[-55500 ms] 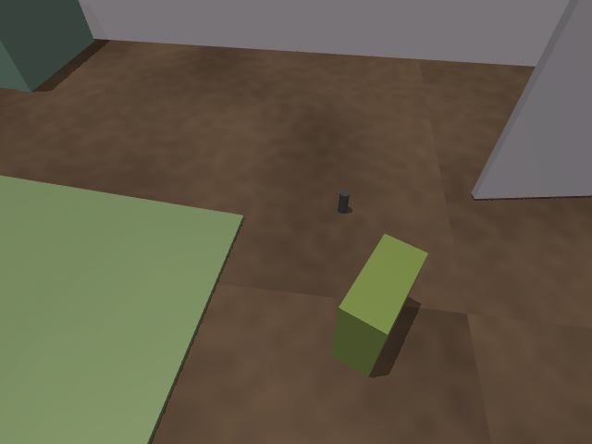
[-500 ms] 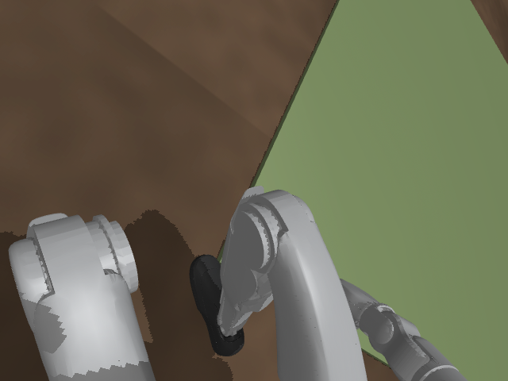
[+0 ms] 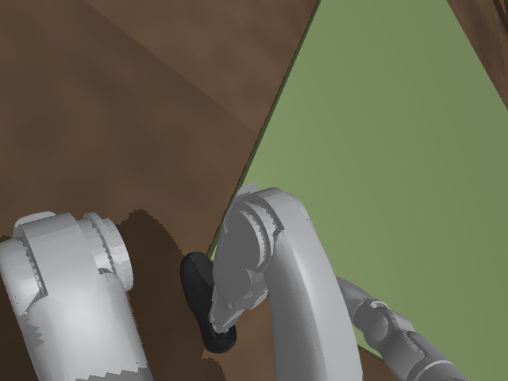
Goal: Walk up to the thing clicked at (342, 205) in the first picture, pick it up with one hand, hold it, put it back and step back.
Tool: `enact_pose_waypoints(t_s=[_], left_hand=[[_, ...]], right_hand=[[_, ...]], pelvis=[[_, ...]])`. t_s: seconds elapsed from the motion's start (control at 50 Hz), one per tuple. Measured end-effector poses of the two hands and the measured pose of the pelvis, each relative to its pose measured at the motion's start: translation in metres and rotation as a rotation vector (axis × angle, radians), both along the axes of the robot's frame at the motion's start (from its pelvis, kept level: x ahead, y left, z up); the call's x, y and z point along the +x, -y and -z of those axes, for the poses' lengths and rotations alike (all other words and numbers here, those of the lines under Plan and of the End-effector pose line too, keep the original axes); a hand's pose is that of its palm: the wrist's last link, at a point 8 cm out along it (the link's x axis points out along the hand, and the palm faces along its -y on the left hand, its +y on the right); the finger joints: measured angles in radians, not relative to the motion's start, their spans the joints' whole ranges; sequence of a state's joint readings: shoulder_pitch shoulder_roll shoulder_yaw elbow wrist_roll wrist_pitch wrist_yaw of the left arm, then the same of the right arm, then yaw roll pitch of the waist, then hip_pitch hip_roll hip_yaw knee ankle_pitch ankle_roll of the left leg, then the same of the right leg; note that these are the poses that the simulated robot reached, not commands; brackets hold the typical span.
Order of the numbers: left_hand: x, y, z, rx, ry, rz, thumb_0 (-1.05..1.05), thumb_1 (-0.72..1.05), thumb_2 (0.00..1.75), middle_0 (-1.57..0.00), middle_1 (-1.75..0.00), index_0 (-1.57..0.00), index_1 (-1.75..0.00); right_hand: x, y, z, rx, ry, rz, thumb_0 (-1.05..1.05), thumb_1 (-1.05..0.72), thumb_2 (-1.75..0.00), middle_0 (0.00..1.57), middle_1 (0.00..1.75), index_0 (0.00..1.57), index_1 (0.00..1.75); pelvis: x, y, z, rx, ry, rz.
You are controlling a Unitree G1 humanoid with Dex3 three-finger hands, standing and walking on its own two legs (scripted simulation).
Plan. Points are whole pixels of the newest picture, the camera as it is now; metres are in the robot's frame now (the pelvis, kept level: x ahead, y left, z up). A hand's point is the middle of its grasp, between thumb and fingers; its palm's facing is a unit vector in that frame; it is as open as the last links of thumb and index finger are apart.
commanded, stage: open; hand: left
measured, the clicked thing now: out of the picture +0.38 +0.34 -0.22
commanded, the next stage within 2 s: withdraw in 0.46 s
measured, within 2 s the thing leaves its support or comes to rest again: neither
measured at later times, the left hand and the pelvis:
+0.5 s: hand out of the picture +0.39 +0.32 -0.19, palm faces +0.51 -0.86 +0.00, open 12.6 cm; pelvis +0.00 +0.00 +0.00, yaw +0 degrees
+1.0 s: hand out of the picture +0.34 +0.39 -0.12, palm faces +0.46 -0.88 -0.08, open 17.1 cm; pelvis +0.00 +0.00 +0.01, yaw +1 degrees
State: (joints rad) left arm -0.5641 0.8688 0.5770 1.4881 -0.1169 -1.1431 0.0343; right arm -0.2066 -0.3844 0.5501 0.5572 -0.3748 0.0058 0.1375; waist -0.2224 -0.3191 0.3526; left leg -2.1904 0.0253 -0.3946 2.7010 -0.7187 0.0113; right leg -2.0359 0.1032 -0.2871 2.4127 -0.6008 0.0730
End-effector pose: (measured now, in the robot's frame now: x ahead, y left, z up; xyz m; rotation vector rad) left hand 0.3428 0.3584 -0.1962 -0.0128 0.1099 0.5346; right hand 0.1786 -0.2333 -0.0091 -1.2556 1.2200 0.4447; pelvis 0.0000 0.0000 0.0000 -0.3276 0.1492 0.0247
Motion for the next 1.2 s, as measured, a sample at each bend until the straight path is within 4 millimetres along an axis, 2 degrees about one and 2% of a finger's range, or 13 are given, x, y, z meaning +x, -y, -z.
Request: enact_pose_waypoints(t_s=[0.12, 0.2, 0.4, 0.6, 0.72, 0.82, 0.94, 1.06, 1.14, 1.2], left_hand=[[0.002, 0.002, 0.0, -0.001, 0.02, 0.001, 0.02, 0.17, 0.9, -0.95, -1.02, -1.02, -0.99], [0.004, 0.001, -0.004, 0.005, 0.036, -0.002, 0.02, 0.12, 0.76, -0.9, -0.89, -0.94, -0.87], [0.004, -0.001, -0.006, 0.003, 0.026, 0.006, 0.01, -0.12, 0.45, -0.67, -0.56, -0.67, -0.55], [0.003, 0.0, -0.004, -0.003, 0.033, -0.002, 0.0, -0.29, 0.27, -0.43, -0.31, -0.43, -0.31], [0.002, -0.007, -0.007, 0.008, 0.05, -0.019, 0.0, -0.35, 0.18, -0.27, -0.17, -0.26, -0.18], [-0.004, -0.033, -0.025, 0.059, 0.102, -0.056, 0.0, -0.4, 0.13, -0.17, -0.1, -0.17, -0.1], [-0.024, -0.068, -0.069, 0.127, 0.122, -0.014, -0.01, -0.47, 0.09, -0.12, -0.06, -0.12, -0.06], [-0.062, -0.067, -0.093, 0.063, 0.048, 0.059, -0.01, -0.52, 0.06, -0.1, -0.05, -0.1, -0.05], [-0.081, -0.064, -0.097, 0.059, -0.111, 0.084, -0.01, -0.54, 0.06, -0.08, -0.05, -0.08, -0.05], [-0.09, -0.066, -0.111, 0.069, -0.199, 0.074, -0.01, -0.56, 0.07, -0.08, -0.05, -0.08, -0.06]], right_hand=[[0.0, -0.002, -0.002, -0.005, 0.003, -0.006, 0.0, -0.9, -0.89, 0.21, 0.3, 0.2, 0.3], [0.001, -0.003, -0.003, -0.006, 0.009, -0.009, 0.0, -0.9, -0.89, 0.21, 0.3, 0.2, 0.3], [0.001, -0.006, -0.004, 0.005, 0.02, -0.006, 0.0, -0.91, -0.9, 0.21, 0.3, 0.2, 0.3], [0.002, -0.008, -0.005, -0.001, 0.019, -0.013, 0.0, -0.91, -0.9, 0.21, 0.3, 0.21, 0.3], [0.002, -0.008, -0.005, -0.002, 0.021, -0.01, 0.0, -0.9, -0.9, 0.21, 0.3, 0.21, 0.3], [0.001, -0.007, -0.005, 0.002, 0.027, 0.011, 0.0, -0.89, -0.9, 0.21, 0.3, 0.21, 0.3], [0.009, -0.006, -0.005, 0.055, 0.071, 0.066, 0.0, -0.9, -0.9, 0.21, 0.3, 0.21, 0.3], [0.032, -0.011, -0.004, 0.162, 0.153, 0.117, 0.0, -0.89, -0.9, 0.21, 0.3, 0.21, 0.3], [0.05, -0.018, -0.005, 0.244, 0.234, 0.196, 0.0, -0.9, -0.9, 0.21, 0.3, 0.21, 0.3], [0.061, -0.025, -0.008, 0.304, 0.268, 0.24, 0.0, -0.92, -0.91, 0.21, 0.3, 0.21, 0.3]], pelvis=[[0.0, 0.0, 0.0, -0.003, 0.006, 0.003], [-0.001, -0.001, 0.0, -0.005, 0.009, 0.003], [-0.002, -0.002, -0.002, -0.008, 0.006, 0.006], [-0.002, -0.002, -0.001, -0.009, 0.009, 0.007], [-0.002, -0.002, -0.001, -0.011, 0.011, 0.008], [-0.002, -0.001, -0.003, -0.005, 0.007, 0.003], [0.001, 0.001, -0.009, 0.008, -0.04, -0.011], [0.003, 0.001, -0.02, 0.027, -0.11, -0.027], [0.003, 0.004, -0.03, 0.055, -0.15, -0.044], [0.004, 0.007, -0.041, 0.07, -0.189, -0.057]])
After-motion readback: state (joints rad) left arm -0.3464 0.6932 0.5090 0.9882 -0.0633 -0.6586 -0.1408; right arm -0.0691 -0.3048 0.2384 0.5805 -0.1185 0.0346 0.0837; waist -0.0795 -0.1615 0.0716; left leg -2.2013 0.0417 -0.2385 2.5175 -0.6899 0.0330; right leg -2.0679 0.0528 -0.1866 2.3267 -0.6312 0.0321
